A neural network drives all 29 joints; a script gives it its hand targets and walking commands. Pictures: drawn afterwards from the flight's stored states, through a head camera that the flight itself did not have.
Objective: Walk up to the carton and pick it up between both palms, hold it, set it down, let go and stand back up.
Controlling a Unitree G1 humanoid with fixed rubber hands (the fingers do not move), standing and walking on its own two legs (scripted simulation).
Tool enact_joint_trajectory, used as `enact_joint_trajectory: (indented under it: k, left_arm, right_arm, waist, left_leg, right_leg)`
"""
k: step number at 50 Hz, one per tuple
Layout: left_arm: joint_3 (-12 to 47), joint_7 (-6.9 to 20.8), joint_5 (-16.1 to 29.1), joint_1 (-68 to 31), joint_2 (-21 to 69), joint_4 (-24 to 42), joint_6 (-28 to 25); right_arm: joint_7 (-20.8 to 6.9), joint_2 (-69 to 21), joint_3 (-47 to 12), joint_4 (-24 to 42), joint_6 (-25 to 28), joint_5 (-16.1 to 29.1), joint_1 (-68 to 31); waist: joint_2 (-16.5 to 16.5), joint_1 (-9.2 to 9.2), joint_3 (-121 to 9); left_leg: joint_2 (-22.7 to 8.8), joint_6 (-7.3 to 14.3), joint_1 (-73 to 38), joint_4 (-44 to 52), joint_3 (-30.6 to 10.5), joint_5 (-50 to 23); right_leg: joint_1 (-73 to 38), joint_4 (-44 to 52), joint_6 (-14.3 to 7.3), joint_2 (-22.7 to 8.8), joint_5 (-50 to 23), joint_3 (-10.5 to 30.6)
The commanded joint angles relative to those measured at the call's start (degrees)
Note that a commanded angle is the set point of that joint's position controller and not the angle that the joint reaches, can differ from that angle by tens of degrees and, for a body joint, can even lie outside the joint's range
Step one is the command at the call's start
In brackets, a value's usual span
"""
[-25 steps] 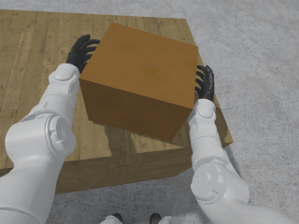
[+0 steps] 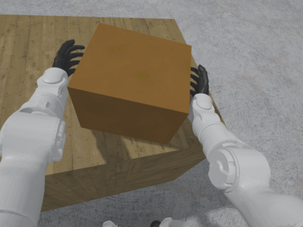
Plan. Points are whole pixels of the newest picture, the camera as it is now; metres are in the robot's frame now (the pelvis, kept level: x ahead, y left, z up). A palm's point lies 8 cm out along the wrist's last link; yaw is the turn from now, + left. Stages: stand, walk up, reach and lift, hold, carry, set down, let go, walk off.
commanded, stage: set down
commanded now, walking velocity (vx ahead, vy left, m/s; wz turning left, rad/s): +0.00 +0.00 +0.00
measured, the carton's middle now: (135, 87) +0.48 +0.00 +0.04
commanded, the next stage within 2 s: none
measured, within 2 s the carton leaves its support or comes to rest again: neither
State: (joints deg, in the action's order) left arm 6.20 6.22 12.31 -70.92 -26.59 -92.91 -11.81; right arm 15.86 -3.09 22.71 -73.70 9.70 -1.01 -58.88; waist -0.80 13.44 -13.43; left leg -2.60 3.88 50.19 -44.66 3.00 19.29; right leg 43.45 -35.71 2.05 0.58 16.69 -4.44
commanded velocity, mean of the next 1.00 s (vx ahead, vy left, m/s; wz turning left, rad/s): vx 0.00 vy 0.00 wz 0.00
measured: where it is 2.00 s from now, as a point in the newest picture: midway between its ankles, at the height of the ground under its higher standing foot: outside the picture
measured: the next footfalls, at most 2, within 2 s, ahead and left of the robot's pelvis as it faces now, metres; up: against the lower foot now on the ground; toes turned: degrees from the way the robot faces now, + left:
none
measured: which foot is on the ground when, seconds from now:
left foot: down 0.00-1.00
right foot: down 0.00-1.00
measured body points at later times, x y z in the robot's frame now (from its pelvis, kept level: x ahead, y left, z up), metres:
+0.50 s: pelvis -0.02 +0.00 +0.00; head +0.09 +0.09 +0.42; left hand +0.52 +0.23 +0.10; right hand +0.44 -0.20 +0.11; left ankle +0.00 +0.07 -0.71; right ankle -0.02 -0.15 -0.71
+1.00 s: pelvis -0.02 +0.00 +0.02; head +0.05 +0.07 +0.46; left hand +0.52 +0.22 +0.22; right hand +0.43 -0.21 +0.20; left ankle +0.00 +0.07 -0.71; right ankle -0.01 -0.15 -0.71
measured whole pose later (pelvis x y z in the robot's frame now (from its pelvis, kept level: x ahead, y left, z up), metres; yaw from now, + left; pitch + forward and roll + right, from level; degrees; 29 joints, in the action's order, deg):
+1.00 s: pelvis -0.02 +0.00 +0.02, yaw +0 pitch +18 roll -3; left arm 20.7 9.1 24.9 -82.9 -35.5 -93.5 -2.3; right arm 14.1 6.2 8.3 -68.6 -5.3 15.2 -66.3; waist -3.4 15.8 -12.5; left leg 0.1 3.3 37.5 -32.0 0.9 12.4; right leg 32.0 -23.9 1.8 -0.1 9.7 -2.8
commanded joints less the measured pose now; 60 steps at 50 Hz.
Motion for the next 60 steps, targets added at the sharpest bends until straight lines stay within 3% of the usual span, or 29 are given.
enact_joint_trajectory:
  k: [1,9,18,31,32,33,38,42,52,55,56,57,60]
  left_arm:
    - [4.1,-0.2,3.3,-30.8,-7.3,7.7,-1.6]
    - [6.7,-0.4,5.1,-31.7,-9.7,10.1,-2.0]
    - [10.8,0.4,9.3,-35.8,-9.5,19.4,-0.9]
    - [15.7,1.1,13.4,-40.2,-12.1,10.2,3.2]
    - [16.7,0.5,13.5,-42.1,-10.8,16.6,3.0]
    - [15.6,0.3,13.1,-42.1,-11.8,15.7,4.0]
    - [17.6,0.7,14.6,-43.4,-11.4,9.4,6.4]
    - [17.0,1.6,14.7,-43.4,-12.5,6.7,7.0]
    - [11.2,3.8,10.7,-33.5,-12.6,8.0,8.5]
    - [8.7,3.9,9.7,-29.6,-12.9,13.7,7.9]
    - [6.5,4.6,7.3,-24.4,-15.3,5.6,9.5]
    - [5.5,4.8,8.2,-25.8,-15.6,12.8,8.2]
    - [2.5,4.0,6.9,-25.4,-17.4,21.6,7.8]
  right_arm:
    - [0.8,10.5,-5.0,7.4,1.4,5.8,-24.9]
    - [-1.0,16.1,-7.7,7.9,1.6,10.5,-23.6]
    - [-2.2,20.6,-9.0,12.0,2.2,14.2,-27.8]
    - [-4.3,24.2,-10.5,9.0,-6.7,17.2,-32.0]
    - [-3.6,24.1,-8.6,12.1,-6.5,15.6,-32.8]
    - [-3.4,23.8,-8.5,12.3,-7.3,15.0,-33.0]
    - [-3.9,22.9,-9.4,9.9,-12.0,14.6,-35.9]
    - [-3.4,21.6,-11.2,11.2,-13.4,14.9,-35.9]
    - [-0.2,18.1,-16.2,15.7,-12.9,17.0,-26.9]
    - [0.6,16.5,-17.5,19.7,-11.5,17.4,-22.4]
    - [0.6,16.4,-20.3,18.4,-12.9,19.4,-21.2]
    - [1.4,15.4,-20.5,23.9,-12.0,20.1,-19.6]
    - [2.4,13.8,-20.1,30.6,-10.5,18.1,-17.6]
  waist:
    - [19.5,-0.71,-42.4]
    - [23.9,-1.24,-44.4]
    - [26.9,-0.23,-51.3]
    - [24.1,0.94,-40.1]
    - [26.1,1.46,-44.8]
    - [26.3,0.92,-43.3]
    - [22.1,1.95,-33.3]
    - [20.0,1.71,-32.4]
    - [16.7,0.42,-28.1]
    - [16.4,-0.54,-29.3]
    - [12.8,-2.70,-17.8]
    - [11.0,-2.37,-24.2]
    - [14.2,-3.14,-32.3]
  left_leg:
    - [0.9,-9.9,-41.8,-3.1,-4.4,-44.6]
    - [1.0,-11.7,-47.0,-3.7,-5.3,-48.8]
    - [0.2,-13.7,-53.1,-4.0,-5.7,-54.4]
    - [0.5,-10.6,-48.7,5.0,-5.7,-34.1]
    - [-0.1,-11.3,-52.8,6.0,-6.9,-32.7]
    - [-0.1,-11.0,-54.3,6.3,-7.0,-32.1]
    - [-0.4,-8.4,-50.5,11.5,-7.5,-22.2]
    - [0.2,-7.3,-49.3,12.5,-6.6,-22.0]
    - [1.1,-7.4,-52.4,12.9,-4.9,-33.9]
    - [1.3,-7.8,-53.4,12.1,-4.4,-37.9]
    - [2.3,-6.0,-48.0,11.9,-4.1,-38.5]
    - [3.0,-5.4,-44.0,13.5,-3.2,-35.1]
    - [2.4,-6.6,-48.7,11.5,-2.5,-39.6]
  right_leg:
    - [-6.1,-0.3,-2.9,2.6,-27.3,-1.1]
    - [-0.2,0.8,-4.4,2.9,-22.6,-2.5]
    - [1.5,1.3,-4.8,3.5,-22.1,-2.8]
    - [-4.0,5.2,-5.1,1.0,-17.0,-2.5]
    - [0.3,7.6,-4.7,1.2,-14.7,-2.9]
    - [0.2,8.9,-5.2,1.1,-14.5,-2.8]
    - [-2.8,11.5,-5.4,0.1,-11.7,-2.3]
    - [-7.0,12.4,-5.0,-0.6,-13.3,-1.3]
    - [-17.7,14.7,-4.3,0.1,-24.1,-0.2]
    - [-19.9,14.7,-4.0,0.4,-27.2,0.1]
    - [-26.7,13.5,-4.5,0.6,-28.0,-0.4]
    - [-27.7,14.1,-3.7,-0.2,-27.8,0.2]
    - [-27.8,11.4,-3.6,0.8,-34.3,-0.3]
